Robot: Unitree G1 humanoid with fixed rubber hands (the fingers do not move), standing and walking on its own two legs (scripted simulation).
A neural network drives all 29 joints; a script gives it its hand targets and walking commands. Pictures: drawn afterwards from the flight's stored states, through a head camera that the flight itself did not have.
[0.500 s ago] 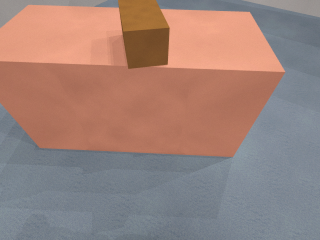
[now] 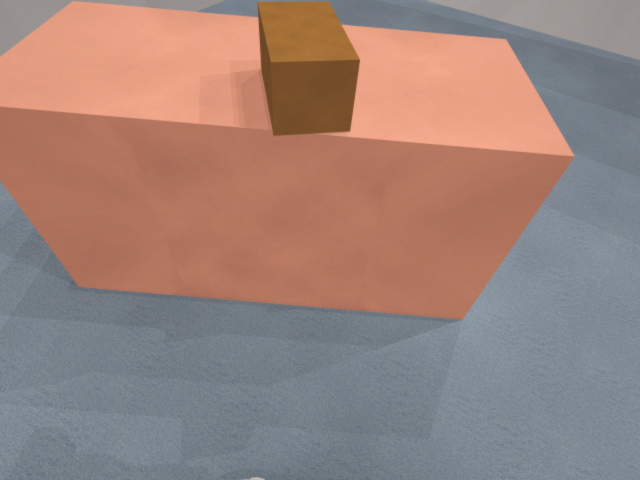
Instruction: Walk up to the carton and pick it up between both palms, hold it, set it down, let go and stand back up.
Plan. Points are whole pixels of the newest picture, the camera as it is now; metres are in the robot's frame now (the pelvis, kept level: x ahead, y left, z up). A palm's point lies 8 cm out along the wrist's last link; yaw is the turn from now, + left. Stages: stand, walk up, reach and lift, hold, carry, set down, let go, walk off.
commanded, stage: walk up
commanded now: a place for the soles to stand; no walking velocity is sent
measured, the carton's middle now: (302, 65) +0.94 +0.05 +0.05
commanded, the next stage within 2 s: none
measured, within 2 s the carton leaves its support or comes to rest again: neither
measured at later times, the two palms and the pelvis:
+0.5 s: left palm out of the picture +0.09 +0.30 -0.12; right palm out of the picture +0.10 -0.31 -0.10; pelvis +0.00 +0.00 +0.00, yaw +1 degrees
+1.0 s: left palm out of the picture +0.04 +0.37 -0.13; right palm out of the picture +0.16 -0.23 -0.09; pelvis +0.05 +0.08 +0.00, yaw +4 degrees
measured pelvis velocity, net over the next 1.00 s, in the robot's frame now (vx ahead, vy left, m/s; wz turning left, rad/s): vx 0.05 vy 0.08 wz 0.07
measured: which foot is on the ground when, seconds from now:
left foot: down 0.00-0.68, up 0.70-0.96, down 0.98-1.00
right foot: down 0.00-1.00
